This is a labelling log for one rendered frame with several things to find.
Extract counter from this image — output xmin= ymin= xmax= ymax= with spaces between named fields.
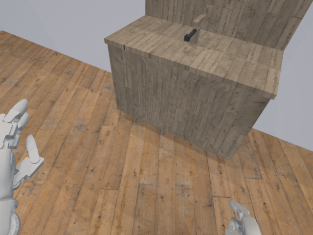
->
xmin=104 ymin=0 xmax=313 ymax=160

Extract robot left hand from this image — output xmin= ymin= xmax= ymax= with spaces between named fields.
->
xmin=0 ymin=98 xmax=44 ymax=199

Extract tap lever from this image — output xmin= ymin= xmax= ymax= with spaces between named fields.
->
xmin=184 ymin=29 xmax=197 ymax=42

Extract robot right hand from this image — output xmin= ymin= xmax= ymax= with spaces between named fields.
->
xmin=225 ymin=200 xmax=262 ymax=235

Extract robot left forearm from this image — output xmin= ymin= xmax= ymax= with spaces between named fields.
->
xmin=0 ymin=198 xmax=21 ymax=235

